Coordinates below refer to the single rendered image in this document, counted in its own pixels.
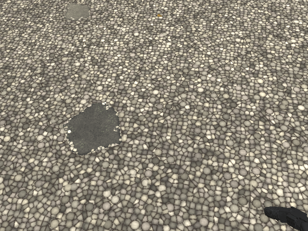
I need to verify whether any right robot hand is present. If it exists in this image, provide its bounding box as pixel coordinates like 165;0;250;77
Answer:
264;206;308;231

